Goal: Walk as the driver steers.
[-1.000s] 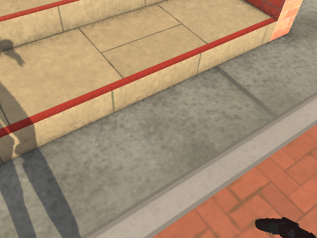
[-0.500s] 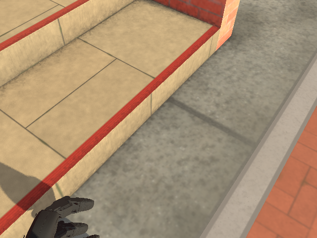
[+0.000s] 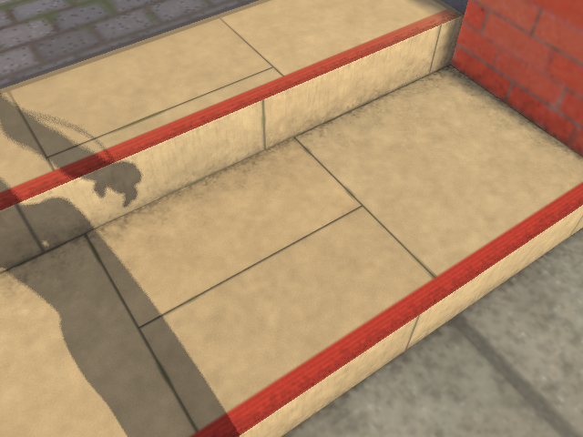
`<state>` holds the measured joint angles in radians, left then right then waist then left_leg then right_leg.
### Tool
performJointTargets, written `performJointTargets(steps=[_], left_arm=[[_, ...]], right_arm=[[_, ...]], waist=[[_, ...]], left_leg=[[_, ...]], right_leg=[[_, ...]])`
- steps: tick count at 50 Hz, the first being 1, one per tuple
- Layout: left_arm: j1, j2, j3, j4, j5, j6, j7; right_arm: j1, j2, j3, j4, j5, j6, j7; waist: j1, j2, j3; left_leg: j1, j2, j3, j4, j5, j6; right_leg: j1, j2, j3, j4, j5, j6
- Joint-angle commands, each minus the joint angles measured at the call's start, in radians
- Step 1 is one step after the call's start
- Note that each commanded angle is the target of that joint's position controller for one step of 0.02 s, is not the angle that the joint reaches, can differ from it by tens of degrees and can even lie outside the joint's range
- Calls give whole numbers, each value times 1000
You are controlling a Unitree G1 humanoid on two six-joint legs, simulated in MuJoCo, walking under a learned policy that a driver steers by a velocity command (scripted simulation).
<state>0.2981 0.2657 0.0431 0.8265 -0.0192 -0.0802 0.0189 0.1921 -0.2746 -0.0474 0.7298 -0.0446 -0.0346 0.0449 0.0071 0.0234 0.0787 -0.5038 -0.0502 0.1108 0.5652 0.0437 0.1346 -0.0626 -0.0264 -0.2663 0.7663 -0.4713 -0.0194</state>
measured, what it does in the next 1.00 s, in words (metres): steps on the spot, turning left: right foot, then left foot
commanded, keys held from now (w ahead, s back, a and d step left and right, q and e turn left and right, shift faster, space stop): q+shift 0.88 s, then shift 0.12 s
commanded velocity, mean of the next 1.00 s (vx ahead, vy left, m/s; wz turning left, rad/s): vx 0.04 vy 0.00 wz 0.93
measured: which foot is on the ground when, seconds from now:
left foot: down 0.00-0.50, up 0.52-0.94, down 0.96-1.00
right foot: down 0.00-0.00, up 0.02-0.48, down 0.50-0.96, up 0.98-1.00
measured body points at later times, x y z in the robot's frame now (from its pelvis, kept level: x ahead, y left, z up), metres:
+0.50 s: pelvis +0.10 -0.05 +0.02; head +0.13 -0.04 +0.47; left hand +0.13 +0.28 -0.06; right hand +0.37 -0.25 -0.06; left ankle +0.16 +0.04 -0.71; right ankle +0.20 -0.15 -0.71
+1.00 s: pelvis +0.07 -0.05 +0.01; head +0.08 +0.00 +0.46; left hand -0.10 +0.23 -0.10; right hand +0.40 -0.04 -0.05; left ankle -0.02 +0.01 -0.71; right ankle +0.19 -0.15 -0.69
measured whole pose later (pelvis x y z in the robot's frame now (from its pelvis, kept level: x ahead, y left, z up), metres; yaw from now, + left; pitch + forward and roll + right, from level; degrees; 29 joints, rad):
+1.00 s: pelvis +0.07 -0.05 +0.01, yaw +57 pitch +3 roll -2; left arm 0.14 0.33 0.09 0.71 0.01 0.00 0.02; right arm 0.14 -0.31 -0.07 0.55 0.00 0.05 0.00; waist 0.03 -0.02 0.05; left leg -0.36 0.03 0.02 0.64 -0.32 0.03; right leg -0.41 -0.15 -0.14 0.81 -0.46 0.07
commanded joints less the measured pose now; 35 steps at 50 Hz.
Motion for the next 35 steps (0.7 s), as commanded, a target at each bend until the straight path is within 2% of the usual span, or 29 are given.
performJointTargets(steps=[1,2,3,4,5,6,7,8,10,12,15,16,17,18,20,22,23,24,25,26,27,28,29,30,31,33,35], left_arm=[[75,36,12,-121,37,33,-4],[150,59,-2,-143,56,44,2],[113,103,1,-129,64,53,8],[6,125,9,-141,74,61,11],[-55,119,9,-161,76,71,16],[-70,118,8,-166,74,88,20],[-75,107,3,-166,74,104,23],[-72,91,-2,-165,69,111,24],[-91,79,-7,-175,58,116,25],[-131,77,-7,-191,49,122,24],[-182,88,-2,-202,44,123,22],[-194,91,-2,-202,43,120,22],[-276,71,18,-221,-7,84,42],[-285,80,15,-213,-9,66,50],[-255,97,31,-193,-8,43,46],[-222,118,46,-176,-13,36,30],[-192,132,55,-166,-15,37,24],[-162,142,62,-156,-13,39,23],[-154,167,68,-161,3,46,25],[-193,233,74,-181,50,52,23],[-245,181,71,-203,76,43,18],[-314,130,59,-227,62,41,27],[-346,101,50,-245,44,44,35],[-341,99,43,-254,31,51,45],[-334,104,37,-259,29,57,53],[-279,119,36,-254,43,69,60],[-208,143,45,-239,52,78,60]], right_arm=[[267,-268,-80,20,18,10,-30],[212,-306,-100,-43,42,20,-29],[115,-239,-91,-81,46,39,-40],[80,-164,-69,-80,43,53,-47],[76,-137,-59,-64,42,57,-49],[84,-134,-60,-60,44,59,-54],[93,-144,-63,-52,40,58,-54],[101,-161,-69,-48,36,56,-53],[110,-185,-81,-48,32,57,-54],[103,-189,-87,-55,32,69,-57],[94,-190,-95,-67,29,89,-54],[95,-191,-97,-69,26,91,-52],[-13,-167,-91,-142,88,75,-90],[-24,-168,-89,-152,83,72,-101],[-21,-178,-98,-170,65,76,-104],[-15,-171,-100,-189,65,81,-96],[-21,-164,-98,-200,73,81,-90],[-20,-150,-92,-207,84,78,-85],[31,-112,-81,-201,88,79,-83],[43,-90,-77,-225,98,81,-83],[25,-206,-104,-237,75,69,-70],[49,-251,-116,-212,65,73,-63],[85,-229,-110,-185,56,84,-64],[105,-196,-99,-179,49,92,-65],[105,-170,-86,-189,54,94,-60],[21,-141,-66,-232,71,88,-61],[-57,-130,-57,-266,72,82,-62]], waist=[[-15,196,-172],[-19,177,-411],[-9,33,-351],[-8,-72,-232],[1,-81,-157],[-2,-58,-139],[-3,-52,-147],[-4,-49,-167],[-14,-31,-200],[-29,11,-200],[-53,67,-158],[-60,78,-145],[-40,83,-133],[-48,101,-135],[-40,138,-154],[-35,161,-147],[-21,164,-143],[-1,127,-150],[-20,42,-210],[-58,-239,-212],[-62,-276,-153],[-81,-207,-130],[-85,-139,-123],[-78,-100,-122],[-70,-87,-96],[-25,-95,-81],[26,-124,-110]], left_leg=[[585,273,-514,37,1237,205],[663,388,-755,-136,899,331],[549,370,-780,-221,381,322],[406,299,-713,-272,109,258],[324,238,-649,-289,45,201],[265,204,-591,-292,66,157],[235,172,-554,-282,115,118],[236,150,-536,-263,167,88],[274,128,-546,-246,145,35],[285,104,-580,-265,-33,-3],[283,79,-651,-313,-337,-21],[285,74,-673,-321,-392,-20],[276,73,-726,-328,-500,-5],[284,75,-735,-330,-511,-1],[283,61,-739,-320,-496,-5],[257,41,-768,-310,-487,-16],[241,30,-781,-292,-499,-27],[195,-7,-755,-228,-576,-52],[121,-64,-663,-56,-671,-84],[-44,-196,-412,230,-684,-122],[-141,-104,-369,449,-604,-175],[-133,-58,-341,554,-524,-195],[-124,-50,-315,643,-461,-205],[-147,-42,-289,750,-423,-216],[-171,-19,-253,810,-406,-228],[-232,39,-182,744,-354,-249],[-271,91,-154,655,-348,-275]], right_leg=[[-528,110,138,811,-233,78],[-567,92,332,841,-146,81],[-566,48,357,801,-75,73],[-565,16,360,682,-23,69],[-546,1,361,578,2,69],[-494,-4,354,501,34,69],[-452,3,346,450,60,70],[-432,12,345,408,74,72],[-440,23,358,322,93,74],[-455,39,369,249,116,76],[-470,59,387,154,141,69],[-466,67,391,120,143,65],[-470,106,456,37,153,76],[-440,115,454,-24,165,77],[-342,135,451,-132,184,72],[-240,142,444,-248,205,64],[-190,124,437,-326,239,55],[-103,78,438,-437,310,31],[13,-65,517,-465,316,-26],[17,-271,751,-515,358,-166],[-68,-341,800,-551,398,-221],[-100,-295,683,-523,387,-193],[-123,-228,577,-492,384,-157],[-127,-205,525,-477,405,-148],[-150,-197,476,-474,449,-158],[-110,-176,399,-479,503,-178],[-8,-205,378,-473,559,-207]])
Keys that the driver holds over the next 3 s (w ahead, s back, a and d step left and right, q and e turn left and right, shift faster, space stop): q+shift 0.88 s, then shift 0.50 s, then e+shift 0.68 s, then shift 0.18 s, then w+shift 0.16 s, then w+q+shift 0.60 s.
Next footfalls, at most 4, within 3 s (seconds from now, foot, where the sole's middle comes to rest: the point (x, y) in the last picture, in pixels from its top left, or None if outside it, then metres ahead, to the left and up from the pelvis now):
0.50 right None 0.23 -0.12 -0.75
0.96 left None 0.00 0.04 -0.75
1.36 right None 0.20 -0.07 -0.75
1.98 right None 0.20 -0.13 -0.75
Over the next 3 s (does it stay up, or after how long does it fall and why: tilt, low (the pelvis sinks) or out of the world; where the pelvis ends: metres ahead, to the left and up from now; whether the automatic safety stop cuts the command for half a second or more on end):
stays up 0.34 0.08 0.02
